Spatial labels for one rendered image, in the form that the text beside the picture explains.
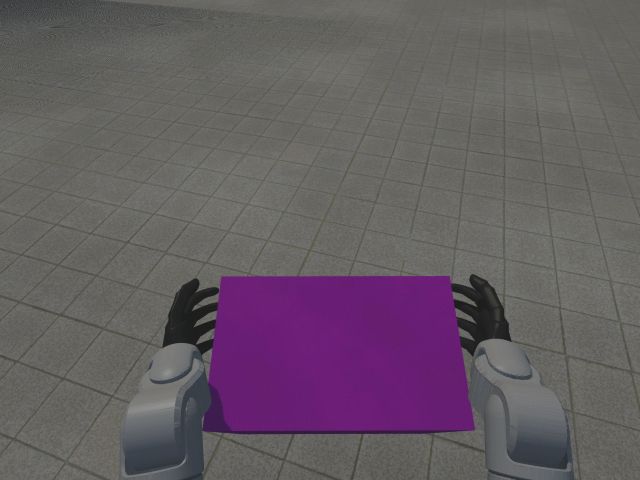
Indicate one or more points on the right robot forearm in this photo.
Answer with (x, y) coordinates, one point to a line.
(526, 427)

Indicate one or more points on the right robot hand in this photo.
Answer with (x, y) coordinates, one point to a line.
(489, 313)

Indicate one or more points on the left robot hand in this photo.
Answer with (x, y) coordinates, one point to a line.
(181, 319)

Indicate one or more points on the left robot forearm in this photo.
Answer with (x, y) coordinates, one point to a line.
(161, 432)

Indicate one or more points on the carton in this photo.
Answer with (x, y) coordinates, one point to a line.
(337, 355)

